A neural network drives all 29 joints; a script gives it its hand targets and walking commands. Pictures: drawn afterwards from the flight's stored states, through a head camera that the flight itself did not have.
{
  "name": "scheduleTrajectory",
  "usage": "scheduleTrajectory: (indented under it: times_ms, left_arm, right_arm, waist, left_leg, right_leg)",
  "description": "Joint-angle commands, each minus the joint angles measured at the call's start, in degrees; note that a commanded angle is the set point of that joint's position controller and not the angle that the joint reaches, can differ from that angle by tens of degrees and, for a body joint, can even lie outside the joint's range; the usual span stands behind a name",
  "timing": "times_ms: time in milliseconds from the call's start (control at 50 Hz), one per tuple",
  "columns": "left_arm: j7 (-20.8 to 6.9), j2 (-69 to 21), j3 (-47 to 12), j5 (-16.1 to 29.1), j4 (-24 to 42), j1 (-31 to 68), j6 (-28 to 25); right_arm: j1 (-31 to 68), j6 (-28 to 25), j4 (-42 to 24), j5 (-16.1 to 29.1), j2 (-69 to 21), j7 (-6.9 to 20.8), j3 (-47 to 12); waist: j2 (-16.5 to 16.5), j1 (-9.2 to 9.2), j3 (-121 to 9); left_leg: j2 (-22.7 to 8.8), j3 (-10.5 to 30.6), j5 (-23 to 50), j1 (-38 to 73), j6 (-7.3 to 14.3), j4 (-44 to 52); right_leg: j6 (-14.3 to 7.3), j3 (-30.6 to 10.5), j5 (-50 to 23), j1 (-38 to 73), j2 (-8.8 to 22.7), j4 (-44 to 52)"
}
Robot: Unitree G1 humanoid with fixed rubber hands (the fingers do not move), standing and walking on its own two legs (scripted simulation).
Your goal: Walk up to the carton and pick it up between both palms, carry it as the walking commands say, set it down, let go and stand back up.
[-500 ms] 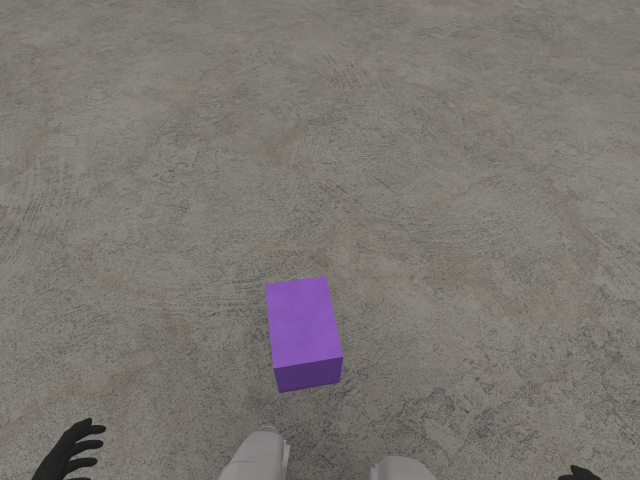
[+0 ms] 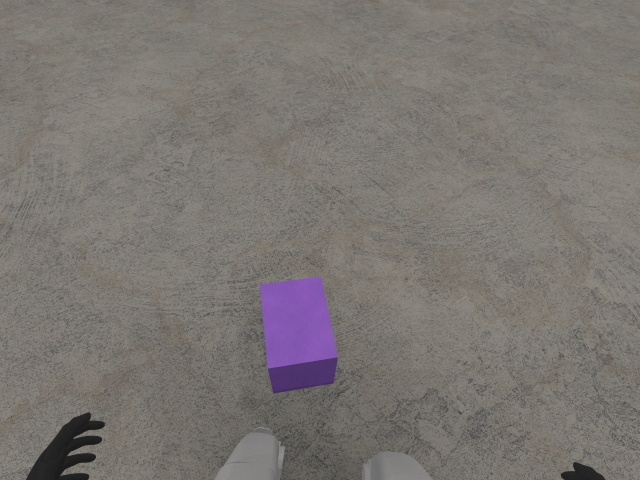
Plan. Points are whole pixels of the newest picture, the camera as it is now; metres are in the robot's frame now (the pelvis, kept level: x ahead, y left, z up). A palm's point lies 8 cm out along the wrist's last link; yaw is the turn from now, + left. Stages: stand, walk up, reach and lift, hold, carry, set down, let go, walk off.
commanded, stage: walk up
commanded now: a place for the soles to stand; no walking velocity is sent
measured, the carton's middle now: (297, 334) +0.56 +0.07 -0.61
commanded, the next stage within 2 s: none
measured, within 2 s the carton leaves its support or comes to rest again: neither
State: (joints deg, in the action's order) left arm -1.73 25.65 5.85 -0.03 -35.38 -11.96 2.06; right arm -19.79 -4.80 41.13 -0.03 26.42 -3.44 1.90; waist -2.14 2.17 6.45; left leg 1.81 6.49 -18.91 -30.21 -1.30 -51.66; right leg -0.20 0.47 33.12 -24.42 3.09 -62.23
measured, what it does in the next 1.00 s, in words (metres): steps to the right: right foot, then left foot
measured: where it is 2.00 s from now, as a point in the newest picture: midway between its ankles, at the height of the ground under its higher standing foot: outside the picture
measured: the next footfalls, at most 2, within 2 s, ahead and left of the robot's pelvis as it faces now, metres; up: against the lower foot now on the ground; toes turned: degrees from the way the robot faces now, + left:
right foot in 0.54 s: +0.06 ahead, -0.20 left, +0.00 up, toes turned +5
left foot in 0.74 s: +0.15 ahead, +0.08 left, +0.00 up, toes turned +6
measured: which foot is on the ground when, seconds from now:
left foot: down 0.00-0.54, up 0.56-0.72, down 0.74-1.00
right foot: down 0.00-0.38, up 0.40-0.52, down 0.54-1.00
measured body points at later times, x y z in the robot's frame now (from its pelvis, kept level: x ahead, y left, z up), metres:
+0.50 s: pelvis +0.00 -0.08 +0.00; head +0.02 -0.06 +0.45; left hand +0.06 +0.26 -0.09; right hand +0.13 -0.42 -0.06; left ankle +0.11 +0.08 -0.68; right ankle +0.00 -0.18 -0.67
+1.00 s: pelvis +0.01 -0.11 +0.00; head +0.04 -0.10 +0.45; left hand +0.05 +0.24 -0.07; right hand +0.15 -0.42 -0.09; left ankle +0.08 +0.06 -0.67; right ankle +0.02 -0.20 -0.68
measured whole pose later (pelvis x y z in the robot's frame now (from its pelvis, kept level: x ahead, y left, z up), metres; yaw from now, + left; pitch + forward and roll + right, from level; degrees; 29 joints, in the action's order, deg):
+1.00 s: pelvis +0.01 -0.11 +0.00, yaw +9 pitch -3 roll +1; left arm -0.4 25.0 6.5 0.0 -35.4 -18.8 -2.2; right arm -19.5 -3.4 42.1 0.0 26.2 -2.8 2.5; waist -1.0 2.7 6.1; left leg 2.1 5.1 -20.2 -32.9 -0.8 -56.6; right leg -2.2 3.3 31.2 -22.1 1.8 -56.1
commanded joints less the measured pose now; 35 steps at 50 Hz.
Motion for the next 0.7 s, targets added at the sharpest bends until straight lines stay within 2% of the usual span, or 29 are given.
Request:
scheduleTrajectory:
  times_ms: [0, 40, 60, 80, 100, 120, 140, 160, 180, 200, 220, 260, 280, 300, 320, 340, 360, 380, 400, 420, 460, 480, 500, 520, 540, 560, 600, 620, 680]
  left_arm:
    - [-1.03, 12.19, 4.37, -3.09, 3.58, 1.38, -0.3]
    - [-2.09, 11.9, 4.9, -2.97, -0.12, -6.12, -0.17]
    - [-2.46, 12.57, 5.62, -3.25, -1.28, -10.71, -0.01]
    - [-2.41, 12.51, 6.25, -3.3, -2.52, -15.06, -0.26]
    - [-1.79, 14.99, 6.77, -4.18, -4.35, -20.75, -0.51]
    - [-1.17, 16.62, 6.0, -4.2, -1.88, -15.51, -0.9]
    - [-0.83, 18.33, 6.26, -3.62, 0.53, -10.61, -1.32]
    - [-0.49, 17.3, 6.19, -3.13, 1.55, -5.62, -1.8]
    - [-0.35, 17.38, 6.61, -3.38, 2.57, -3.68, -1.96]
    - [0.05, 14.48, 5.55, -3.39, 3.51, -3.56, -2.04]
    - [0.12, 15.14, 5.62, -3.68, 4.38, -2.35, -1.88]
    - [0.03, 13.91, 5.36, -3.59, 4.42, -5.28, -2.03]
    - [-0.07, 13.9, 5.21, -3.41, 4.61, -5.01, -1.84]
    - [-0.09, 13.25, 4.1, -2.66, 4.91, -3.91, -1.71]
    - [-0.19, 11.93, 3.77, -2.36, 5.5, -3.94, -1.45]
    - [-0.06, 9.14, 3.05, -1.68, 6.04, -3.11, -1.64]
    - [-0.44, 7.54, 2.71, -0.57, 7.79, -2.28, -1.56]
    - [-0.22, 11.28, 3.59, -0.84, 7.6, -0.8, -0.9]
    - [-0.14, 12.35, 3.71, -1.22, 5.46, -2.61, -0.13]
    - [-0.35, 11.56, 3.87, -1.67, 3.23, -4.89, -0.3]
    - [-0.83, 11.91, 5.13, -1.82, -1.34, -14.11, -1.03]
    - [-0.88, 10.82, 5.52, -1.37, -4.08, -18.79, -1.22]
    - [-0.51, 12.23, 6.35, -1.69, -6.13, -25.67, -1.94]
    - [0.17, 14.7, 6.18, -2.57, -4.18, -23.1, -2.66]
    - [0.73, 17.21, 5.91, -2.2, -1.06, -13.94, -3.32]
    - [1.16, 17.67, 6.21, -2.59, 0.82, -6.85, -3.95]
    - [1.69, 15.72, 5.34, -2.2, 1.61, -3.04, -4.53]
    - [1.81, 13.83, 4.5, -2.12, 1.72, -4.67, -5.03]
    - [1.98, 13.54, 4.42, -1.6, 0.95, -8.35, -5.12]
  right_arm:
    - [-7.33, -1.55, 0.44, -1.75, 20.76, -3.45, 6.81]
    - [-4.43, -1.37, 0.08, -2.41, 19.48, -3.06, 5.55]
    - [-0.53, -0.94, -0.55, -2.97, 19.11, -2.9, 5.78]
    - [3.85, -0.22, -0.92, -3.36, 16.38, -3.05, 4.65]
    - [3.51, 0.09, -1.04, -3.03, 9.18, -3.47, 2.89]
    - [4.16, -0.05, -2.0, -1.71, 6.33, -4.37, 1.71]
    - [9.88, -0.48, -2.77, -1.68, 12.28, -4.44, 3.55]
    - [7.35, -1.03, -0.99, -0.69, 14.42, -3.97, 4.34]
    - [3.4, -1.15, 0.75, -0.58, 14.53, -3.31, 4.95]
    - [-1.02, -1.3, 1.37, -0.37, 13.14, -2.45, 4.47]
    - [-2.0, -1.32, 1.88, -0.67, 13.28, -1.98, 4.85]
    - [-1.03, -1.34, 0.52, -0.72, 12.11, -1.64, 4.51]
    - [-2.48, -1.4, 1.2, -0.58, 11.87, -1.55, 4.6]
    - [-4.72, -1.55, 1.82, -0.87, 11.74, -1.5, 4.9]
    - [-8.2, -1.82, 2.97, -1.46, 11.45, -1.83, 5.44]
    - [-12.7, -2.01, 3.6, -1.79, 14.08, -2.5, 6.65]
    - [-13.97, -2.14, 1.15, -2.49, 20.83, -3.19, 7.92]
    - [-12.75, -1.84, 0.1, -1.18, 20.56, -3.09, 7.45]
    - [-8.17, -1.31, -0.4, -1.1, 18.78, -3.09, 6.69]
    - [-3.74, -0.78, -0.54, -1.74, 18.23, -2.78, 6.21]
    - [3.69, 0.1, -1.81, -2.88, 16.99, -1.64, 5.1]
    - [7.32, 0.53, -1.88, -3.45, 15.94, -1.39, 4.5]
    - [7.26, 1.11, -1.74, -3.58, 11.5, -1.12, 3.85]
    - [5.99, 1.17, -2.64, -2.68, 5.28, -1.32, 2.19]
    - [9.2, 0.81, -3.75, -2.12, 11.47, -1.41, 3.97]
    - [7.81, 0.45, -1.16, -1.56, 13.09, -0.77, 4.39]
    - [1.58, 0.26, 0.26, -1.11, 13.52, 0.22, 4.71]
    - [0.28, 0.21, 0.26, -1.25, 13.13, 0.75, 5.02]
    - [2.52, -0.37, -1.48, -1.15, 9.6, 1.41, 3.76]
  waist:
    - [6.9, -2.03, -5.24]
    - [10.56, -0.11, -7.43]
    - [12.65, 3.16, -7.35]
    - [9.11, 7.21, -6.15]
    - [-11.25, 10.36, -4.75]
    - [-13.9, 8.38, 1.23]
    - [-1.09, 7.39, 5.63]
    - [-0.29, 4.08, 5.33]
    - [-3.03, 2.66, 1.95]
    - [-4.43, 1.25, -2.59]
    - [-7.44, 0.98, -4.71]
    - [-7.75, 1.94, -3.42]
    - [-5.81, 1.06, -4.89]
    - [-4.81, -1.21, -5.96]
    - [-0.04, -3.89, -9.52]
    - [6.15, -6.34, -10.61]
    - [20.03, -7.82, -12.23]
    - [11.92, -6.41, -13.11]
    - [7.94, -3.74, -11.17]
    - [8.84, -1.89, -8.06]
    - [12.85, 2.41, -4.05]
    - [9.87, 5.65, -2.9]
    - [-0.16, 8.66, -3.23]
    - [-13.32, 7.73, -0.89]
    - [-1.89, 5.78, 3.62]
    - [0.99, 2.41, 5.68]
    - [-3.76, -0.71, 0.98]
    - [-4.0, -0.59, -0.07]
    - [-9.48, 0.81, -4.85]
  left_leg:
    - [-16.64, 39.41, -12.29, 10.48, 15.49, 24.65]
    - [-14.82, 31.84, -14.72, -0.18, 13.15, 27.44]
    - [-12.6, 27.02, -13.19, -7.52, 11.28, 26.36]
    - [-8.46, 16.03, -12.46, -16.88, 8.58, 18.09]
    - [1.82, 2.97, -13.99, -27.82, 5.14, -5.31]
    - [5.62, -1.14, -17.0, -34.12, 3.23, -16.79]
    - [1.06, 0.23, -12.07, -32.5, 3.17, -17.3]
    - [-0.18, -0.07, -10.37, -27.34, 3.35, -17.91]
    - [-2.43, -2.24, -9.83, -22.9, 3.03, -16.89]
    - [-2.39, -3.81, -9.91, -17.0, 2.36, -14.41]
    - [-2.89, -7.01, -10.16, -12.1, 2.22, -9.78]
    - [-1.82, -9.62, -8.49, -7.71, 2.58, -3.46]
    - [-1.03, -11.55, -6.2, -1.25, 2.98, 1.65]
    - [0.14, -12.0, 1.41, 8.79, 3.72, 6.29]
    - [2.05, -10.62, 2.39, 19.74, 4.87, 10.22]
    - [-1.07, 1.8, -3.86, 24.77, 8.76, 15.58]
    - [-13.78, 32.16, -5.17, 25.65, 15.94, 24.02]
    - [-19.35, 45.26, -9.31, 21.87, 20.59, 28.52]
    - [-19.18, 40.55, -18.86, 16.97, 20.39, 28.39]
    - [-16.54, 34.73, -23.0, 9.03, 18.25, 27.05]
    - [-12.62, 23.96, -23.52, -9.18, 13.7, 27.93]
    - [-9.07, 16.56, -19.25, -16.24, 10.93, 23.58]
    - [-2.01, 6.3, -20.93, -23.98, 7.44, 5.47]
    - [5.42, 0.41, -14.59, -29.64, 3.88, -12.28]
    - [1.64, 4.32, -8.58, -27.72, 2.85, -14.37]
    - [-0.46, 4.26, -6.13, -23.68, 2.97, -15.02]
    - [-2.19, -0.05, -5.37, -15.48, 2.48, -12.15]
    - [-2.08, -1.89, -6.59, -11.75, 2.51, -10.66]
    - [-1.85, -7.41, -8.61, -5.25, 3.62, 0.3]
  right_leg:
    - [-2.16, -7.85, 4.72, -16.18, 0.89, -6.65]
    - [-2.96, -3.43, 5.33, -2.32, -1.15, -0.56]
    - [-3.37, -0.58, 2.71, 7.93, -1.86, 6.78]
    - [-4.26, 0.01, 0.39, 17.71, -1.98, 17.34]
    - [-4.71, -11.47, 11.92, 24.69, 3.74, 31.48]
    - [-6.17, -30.23, 12.67, 16.58, 15.34, 43.53]
    - [-7.07, -36.19, 12.82, 10.73, 19.52, 48.2]
    - [-8.13, -31.09, 1.55, 10.54, 17.84, 45.96]
    - [-9.23, -24.45, -8.27, 14.69, 16.69, 41.28]
    - [-9.73, -19.67, -18.44, 15.31, 14.11, 36.32]
    - [-9.9, -14.5, -22.17, 14.85, 13.65, 34.35]
    - [-10.24, -12.45, -30.8, 12.49, 14.22, 31.98]
    - [-11.18, -9.86, -33.29, 9.65, 14.18, 29.19]
    - [-9.6, -4.64, -31.67, 3.11, 11.62, 25.11]
    - [-9.03, -1.41, -33.09, -0.92, 9.71, 15.53]
    - [-6.12, 1.74, -29.95, -7.43, 6.84, 2.9]
    - [-2.13, 1.07, -16.02, -17.97, -0.96, -9.02]
    - [-1.65, -6.68, 2.11, -17.46, -1.52, -13.39]
    - [-0.7, -8.54, 3.8, -15.8, 0.62, -12.2]
    - [-0.94, -6.96, 4.09, -12.53, 1.41, -7.7]
    - [-2.52, -1.69, 5.24, 4.15, -0.84, 3.97]
    - [-3.28, 2.41, 0.08, 13.79, -2.66, 13.97]
    - [-3.43, -4.93, 9.3, 19.56, -0.56, 25.33]
    - [-6.16, -28.18, 22.72, 16.61, 13.0, 40.61]
    - [-8.51, -39.39, 22.45, 7.39, 21.08, 49.51]
    - [-8.68, -36.92, 17.04, 5.09, 21.07, 48.67]
    - [-7.94, -24.36, 0.53, 7.9, 15.96, 40.01]
    - [-8.64, -21.75, -9.68, 7.2, 15.89, 36.96]
    - [-9.87, -11.76, -33.92, 11.26, 13.71, 27.63]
